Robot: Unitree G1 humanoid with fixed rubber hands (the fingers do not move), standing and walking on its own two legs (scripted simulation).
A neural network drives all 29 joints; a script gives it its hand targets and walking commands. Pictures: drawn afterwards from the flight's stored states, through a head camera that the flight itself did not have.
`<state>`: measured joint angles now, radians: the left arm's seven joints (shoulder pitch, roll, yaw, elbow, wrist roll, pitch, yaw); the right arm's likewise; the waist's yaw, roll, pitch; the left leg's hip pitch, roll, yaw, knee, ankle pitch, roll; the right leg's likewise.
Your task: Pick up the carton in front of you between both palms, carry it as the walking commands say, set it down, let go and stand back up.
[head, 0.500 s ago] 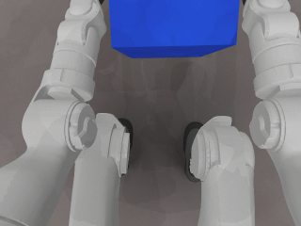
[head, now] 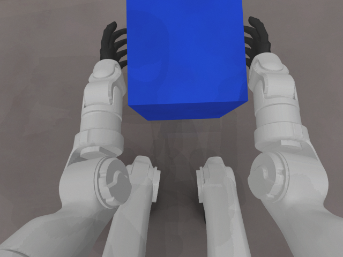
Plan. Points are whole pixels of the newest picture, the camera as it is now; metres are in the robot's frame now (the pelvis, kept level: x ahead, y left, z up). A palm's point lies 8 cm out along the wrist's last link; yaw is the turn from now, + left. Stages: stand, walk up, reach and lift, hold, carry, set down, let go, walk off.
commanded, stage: reach and lift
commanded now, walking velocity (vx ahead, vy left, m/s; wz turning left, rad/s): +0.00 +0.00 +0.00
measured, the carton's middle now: (183, 71) +0.52 -0.02 -0.13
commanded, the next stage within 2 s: none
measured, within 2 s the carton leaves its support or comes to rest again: neither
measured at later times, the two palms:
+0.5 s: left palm (70, 40) +0.48 +0.14 +0.09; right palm (298, 39) +0.48 -0.16 +0.08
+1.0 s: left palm out of the picture +0.43 +0.14 +0.24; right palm out of the picture +0.43 -0.16 +0.23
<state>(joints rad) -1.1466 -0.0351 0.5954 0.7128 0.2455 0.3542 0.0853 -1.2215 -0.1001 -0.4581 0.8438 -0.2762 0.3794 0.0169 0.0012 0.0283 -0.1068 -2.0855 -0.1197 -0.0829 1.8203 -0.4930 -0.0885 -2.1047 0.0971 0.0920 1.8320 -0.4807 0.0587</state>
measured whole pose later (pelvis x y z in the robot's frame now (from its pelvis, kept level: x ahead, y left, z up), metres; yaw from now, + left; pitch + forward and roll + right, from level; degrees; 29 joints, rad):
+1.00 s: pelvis +0.09 +0.00 +0.26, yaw -1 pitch +18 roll +0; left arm -0.40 -0.16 0.36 0.53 0.21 0.34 0.05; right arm -0.41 0.12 -0.33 0.55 -0.23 0.37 0.00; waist 0.00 0.01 -0.18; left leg -0.80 -0.08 -0.14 0.85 -0.36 -0.03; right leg -0.81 0.06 0.13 0.85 -0.35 0.03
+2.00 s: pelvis +0.11 +0.00 +0.31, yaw -1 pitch -4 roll +0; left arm -0.29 -0.16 0.27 0.34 0.30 0.64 -0.01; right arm -0.28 0.16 -0.25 0.32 -0.29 0.66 0.01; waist 0.00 0.00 -0.01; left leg -0.11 -0.04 -0.14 0.39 -0.21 -0.02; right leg -0.12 0.04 0.13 0.39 -0.20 0.01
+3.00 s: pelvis +0.10 +0.00 +0.31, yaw -1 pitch -7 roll +0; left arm -0.31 -0.16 0.27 0.26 0.30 0.74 -0.02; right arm -0.30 0.16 -0.25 0.26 -0.29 0.77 0.02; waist 0.00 0.00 0.01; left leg -0.04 -0.03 -0.14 0.37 -0.20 -0.01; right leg -0.05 0.04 0.13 0.36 -0.19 0.01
